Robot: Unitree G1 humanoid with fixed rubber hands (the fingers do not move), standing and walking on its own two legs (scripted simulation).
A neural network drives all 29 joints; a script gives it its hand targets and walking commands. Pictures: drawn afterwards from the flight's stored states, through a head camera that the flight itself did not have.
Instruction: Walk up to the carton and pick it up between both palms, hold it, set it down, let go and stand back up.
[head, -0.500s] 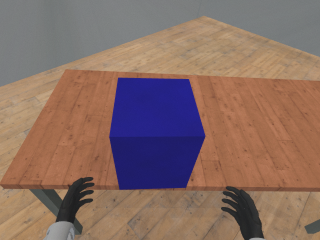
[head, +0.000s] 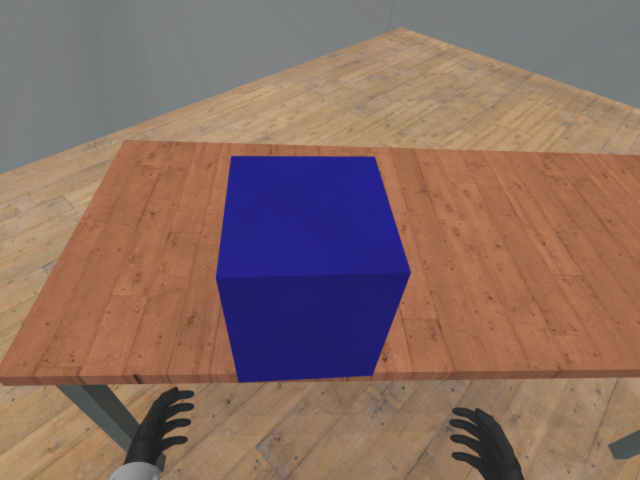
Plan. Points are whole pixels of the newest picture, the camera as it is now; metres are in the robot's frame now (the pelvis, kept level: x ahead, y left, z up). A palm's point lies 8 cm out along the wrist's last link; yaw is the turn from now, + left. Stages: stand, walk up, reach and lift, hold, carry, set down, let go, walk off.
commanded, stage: set down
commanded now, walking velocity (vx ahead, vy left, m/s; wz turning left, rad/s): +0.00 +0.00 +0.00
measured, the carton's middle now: (305, 271) +0.38 +0.06 +0.04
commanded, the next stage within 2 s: let go in 0.36 s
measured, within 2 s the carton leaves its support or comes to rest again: neither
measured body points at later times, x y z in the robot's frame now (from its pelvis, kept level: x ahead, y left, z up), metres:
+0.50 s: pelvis +0.00 -0.02 +0.00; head +0.01 -0.01 +0.45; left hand +0.17 +0.22 -0.09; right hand +0.17 -0.23 -0.09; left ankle +0.02 +0.11 -0.75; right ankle -0.04 -0.12 -0.75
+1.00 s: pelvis +0.01 +0.00 -0.01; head -0.01 +0.01 +0.44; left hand +0.17 +0.24 -0.10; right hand +0.17 -0.24 -0.09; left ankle +0.02 +0.11 -0.75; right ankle -0.04 -0.12 -0.75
